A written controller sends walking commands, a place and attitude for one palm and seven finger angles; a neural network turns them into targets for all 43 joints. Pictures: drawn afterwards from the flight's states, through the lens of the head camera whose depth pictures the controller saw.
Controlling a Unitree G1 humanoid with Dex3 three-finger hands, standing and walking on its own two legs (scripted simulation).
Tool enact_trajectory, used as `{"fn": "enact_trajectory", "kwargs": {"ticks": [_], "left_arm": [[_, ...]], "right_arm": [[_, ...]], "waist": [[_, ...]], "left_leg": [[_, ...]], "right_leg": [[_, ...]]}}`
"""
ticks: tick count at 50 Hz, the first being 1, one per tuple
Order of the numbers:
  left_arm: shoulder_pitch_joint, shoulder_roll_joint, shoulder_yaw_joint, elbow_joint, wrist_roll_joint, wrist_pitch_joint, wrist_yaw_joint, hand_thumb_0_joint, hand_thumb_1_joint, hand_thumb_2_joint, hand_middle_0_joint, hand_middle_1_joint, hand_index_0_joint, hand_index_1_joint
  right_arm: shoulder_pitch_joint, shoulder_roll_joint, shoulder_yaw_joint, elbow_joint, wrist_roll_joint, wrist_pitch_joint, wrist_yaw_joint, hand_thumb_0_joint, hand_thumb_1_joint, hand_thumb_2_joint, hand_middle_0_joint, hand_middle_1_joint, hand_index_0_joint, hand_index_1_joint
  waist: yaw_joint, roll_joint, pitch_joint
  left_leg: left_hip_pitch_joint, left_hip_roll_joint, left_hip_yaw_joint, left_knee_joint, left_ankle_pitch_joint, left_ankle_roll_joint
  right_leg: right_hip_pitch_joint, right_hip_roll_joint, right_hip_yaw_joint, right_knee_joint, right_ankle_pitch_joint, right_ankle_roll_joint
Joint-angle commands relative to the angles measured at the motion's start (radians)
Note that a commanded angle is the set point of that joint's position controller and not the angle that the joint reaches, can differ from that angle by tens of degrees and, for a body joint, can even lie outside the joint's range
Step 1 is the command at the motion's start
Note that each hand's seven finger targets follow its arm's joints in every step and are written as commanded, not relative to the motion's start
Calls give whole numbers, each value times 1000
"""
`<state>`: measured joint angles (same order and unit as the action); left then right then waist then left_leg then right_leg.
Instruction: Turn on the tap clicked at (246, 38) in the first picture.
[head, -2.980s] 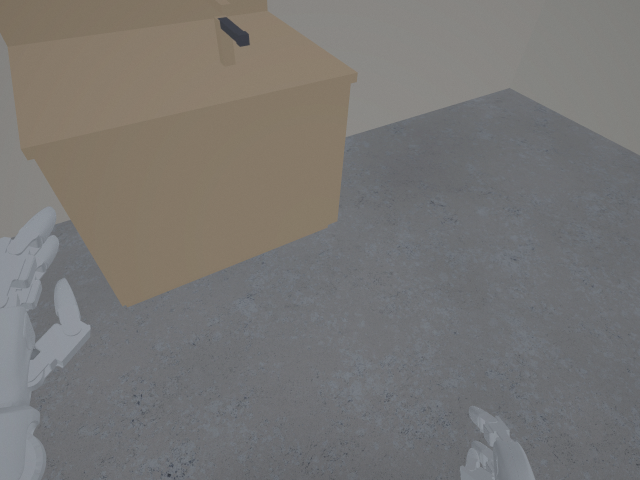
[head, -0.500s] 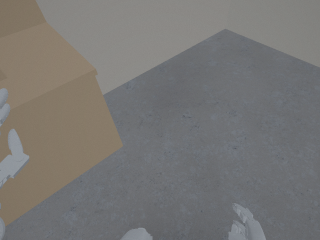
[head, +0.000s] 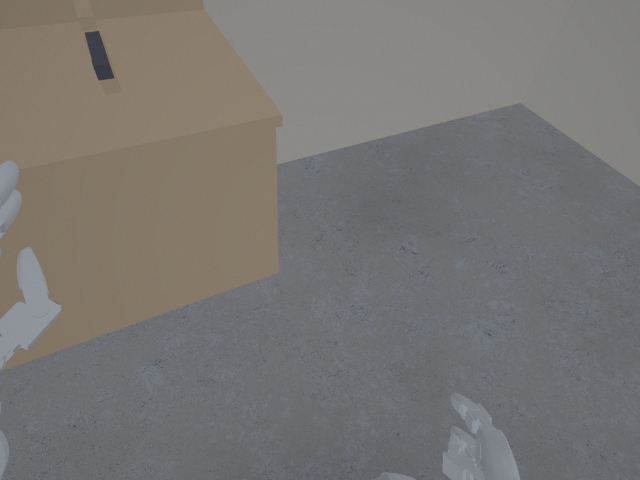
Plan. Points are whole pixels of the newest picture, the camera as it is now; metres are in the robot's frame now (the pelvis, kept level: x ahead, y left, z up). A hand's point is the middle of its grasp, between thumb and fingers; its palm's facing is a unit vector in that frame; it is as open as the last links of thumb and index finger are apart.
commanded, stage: take the last steps up to it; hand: left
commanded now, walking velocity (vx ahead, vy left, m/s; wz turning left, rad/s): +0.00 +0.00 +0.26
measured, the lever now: (103, 69) +0.76 +0.46 +0.09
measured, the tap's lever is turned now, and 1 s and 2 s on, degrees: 0 0 0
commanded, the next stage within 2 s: none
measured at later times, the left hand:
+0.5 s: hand out of the picture +0.12 +0.25 +0.17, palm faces +0.50 -0.77 -0.40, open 7.4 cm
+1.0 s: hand (15, 337) +0.20 +0.27 +0.17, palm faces +0.51 -0.73 -0.45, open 7.4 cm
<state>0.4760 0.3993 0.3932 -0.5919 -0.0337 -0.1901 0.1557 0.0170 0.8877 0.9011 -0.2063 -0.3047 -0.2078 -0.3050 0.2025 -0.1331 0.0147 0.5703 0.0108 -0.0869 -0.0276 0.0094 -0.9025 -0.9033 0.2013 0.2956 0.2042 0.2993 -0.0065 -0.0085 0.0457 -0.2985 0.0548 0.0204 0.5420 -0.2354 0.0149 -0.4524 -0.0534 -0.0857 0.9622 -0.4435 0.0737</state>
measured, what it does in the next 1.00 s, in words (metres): steps on the spot: right foot, then left foot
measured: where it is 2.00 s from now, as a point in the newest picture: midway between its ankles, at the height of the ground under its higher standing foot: (299, 476)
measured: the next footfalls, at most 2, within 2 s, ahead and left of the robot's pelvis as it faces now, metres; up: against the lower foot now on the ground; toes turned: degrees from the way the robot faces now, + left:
right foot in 0.18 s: +0.01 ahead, -0.13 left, +0.00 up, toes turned -2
left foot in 0.56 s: -0.03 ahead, +0.13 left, +0.00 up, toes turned +15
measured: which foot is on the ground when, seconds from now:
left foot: down 0.00-0.18, up 0.20-0.54, down 0.56-0.98, up 1.00-1.00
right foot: up 0.00-0.16, down 0.18-0.56, up 0.58-0.94, down 0.96-1.00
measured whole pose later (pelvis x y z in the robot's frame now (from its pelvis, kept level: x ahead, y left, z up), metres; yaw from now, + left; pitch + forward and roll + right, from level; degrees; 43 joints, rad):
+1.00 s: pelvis +0.00 +0.00 -0.01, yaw +7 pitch +0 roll -2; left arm 0.42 0.39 0.36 -0.47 0.00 -0.18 0.15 0.02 0.89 0.90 -0.21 -0.30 -0.21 -0.30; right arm 0.21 -0.14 0.04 0.64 0.00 -0.09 -0.05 0.01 -0.90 -0.90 0.21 0.30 0.21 0.30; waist 0.02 0.05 0.03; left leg -0.25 0.12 0.10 0.75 -0.45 -0.01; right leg -0.32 -0.02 -0.18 0.56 -0.22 -0.03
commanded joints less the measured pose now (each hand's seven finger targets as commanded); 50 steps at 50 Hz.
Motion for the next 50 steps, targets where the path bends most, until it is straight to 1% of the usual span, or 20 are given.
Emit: {"fn": "enact_trajectory", "kwargs": {"ticks": [1,7,8,9,10,11,13,16,22,25,26,27,28,29,31,36,46,47,49,50], "left_arm": [[-7,93,43,-209,-15,-47,0,0,900,900,-200,-300,-200,-300],[-122,119,54,-127,-8,-30,11,0,900,900,-200,-300,-200,-300],[-146,130,51,-112,2,-27,13,0,900,900,-200,-300,-200,-300],[-156,178,73,-101,14,-17,18,0,900,900,-200,-300,-200,-300],[-202,192,70,-98,-4,-9,19,0,900,900,-200,-300,-200,-300],[-247,161,49,-92,-8,-16,19,0,900,900,-200,-300,-200,-300],[-147,132,37,-23,0,-28,5,0,900,900,-200,-300,-200,-300],[-91,143,53,-17,5,-51,2,0,900,900,-200,-300,-200,-300],[-54,154,83,-95,7,-72,32,0,900,900,-200,-300,-200,-300],[-86,134,73,-132,5,-66,50,0,900,900,-200,-300,-200,-300],[-97,114,53,-139,2,-69,47,0,900,900,-200,-300,-200,-300],[-136,106,39,-169,2,-77,47,0,900,900,-200,-300,-200,-300],[-160,98,30,-195,10,-91,48,0,900,900,-200,-300,-200,-300],[-170,126,33,-170,32,-102,48,0,900,900,-200,-300,-200,-300],[-212,172,70,-126,37,-106,29,0,900,900,-200,-300,-200,-300],[-109,103,25,-123,35,-88,6,0,900,900,-200,-300,-200,-300],[-145,121,47,-72,21,-52,8,0,900,900,-200,-300,-200,-300],[-155,134,54,-88,23,-54,11,0,900,900,-200,-300,-200,-300],[-147,192,93,-104,24,-53,19,0,900,900,-200,-300,-200,-300],[-159,202,112,-125,15,-62,24,0,900,900,-200,-300,-200,-300]], "right_arm": [[-38,-187,-63,-122,0,-64,-10,0,-900,-900,200,300,200,300],[-83,-176,-43,-98,-5,-56,-24,0,-900,-900,200,300,200,300],[-73,-159,-44,-93,-3,-47,-24,0,-900,-900,200,300,200,300],[-85,-135,-43,-103,-6,-35,-25,0,-900,-900,200,300,200,300],[-126,-158,-42,-103,-13,-43,-33,0,-900,-900,200,300,200,300],[-132,-180,-49,-79,-22,-45,-31,0,-900,-900,200,300,200,300],[-107,-167,-47,-62,-15,-33,-30,0,-900,-900,200,300,200,300],[-119,-163,-42,-61,-7,-10,-42,0,-900,-900,200,300,200,300],[-90,-162,-66,-102,-14,-39,-58,0,-900,-900,200,300,200,300],[-49,-168,-71,-105,-20,-44,-67,0,-900,-900,200,300,200,300],[-37,-181,-79,-110,-14,-48,-75,0,-900,-900,200,300,200,300],[-30,-200,-83,-117,-11,-48,-80,0,-900,-900,200,300,200,300],[-40,-225,-86,-125,-8,-44,-73,0,-900,-900,200,300,200,300],[-39,-202,-75,-122,-7,-50,-65,0,-900,-900,200,300,200,300],[-57,-182,-71,-81,-6,-63,-53,0,-900,-900,200,300,200,300],[-49,-183,-67,-68,-3,-79,-30,0,-900,-900,200,300,200,300],[-92,-163,-41,-82,-12,-56,-42,0,-900,-900,200,300,200,300],[-95,-158,-41,-82,-8,-54,-40,0,-900,-900,200,300,200,300],[-106,-135,-41,-104,0,-50,-34,0,-900,-900,200,300,200,300],[-110,-145,-39,-95,-10,-51,-34,0,-900,-900,200,300,200,300]], "waist": [[-6,268,-138],[25,186,-138],[16,72,-143],[15,-196,-111],[32,-282,-36],[18,-193,-34],[-3,-140,-22],[0,-111,-45],[38,-156,-126],[14,-126,-170],[1,-43,-178],[-14,120,-170],[-13,369,-138],[-11,326,-101],[-9,231,-56],[3,220,-50],[6,159,-127],[12,100,-156],[25,-275,-201],[22,-219,-164]], "left_leg": [[34,185,-155,-198,331,124],[-95,142,-165,-162,-143,94],[-142,76,-100,-43,-286,57],[-282,-32,-10,241,-349,-1],[-354,-75,-23,501,-300,-32],[-347,-43,-66,636,-244,-41],[-335,-16,-49,693,-81,-57],[-297,6,5,562,-55,-55],[-132,-7,111,135,-161,-14],[52,-43,159,-69,-94,-12],[140,-22,137,-142,-88,-5],[247,69,2,-206,-94,37],[346,266,-286,-240,12,118],[339,360,-414,-287,156,193],[194,358,-375,-305,-31,213],[131,241,-86,-297,50,144],[71,203,34,-72,65,78],[1,173,63,81,65,62],[-368,-38,114,598,-325,-13],[-423,-2,0,722,-335,-27]], "right_leg": [[90,37,-13,-93,24,3],[354,47,-22,-488,72,-20],[386,-34,54,-603,50,-62],[359,-255,406,-746,-148,-162],[256,-410,584,-837,-204,-234],[192,-424,521,-854,-229,-248],[179,-303,346,-805,-98,-196],[215,-255,131,-765,95,-168],[328,-265,173,-733,68,-219],[311,-205,131,-645,22,-182],[276,-167,95,-541,36,-150],[148,-92,51,-352,43,-108],[-88,13,-52,-116,-95,-59],[-204,23,-9,75,-169,-65],[-222,-41,63,182,-64,-64],[-149,-35,-11,57,125,-43],[278,61,-119,-490,181,-58],[387,14,-52,-526,191,-88],[588,-340,545,-639,401,-292],[554,-397,545,-658,446,-318]]}}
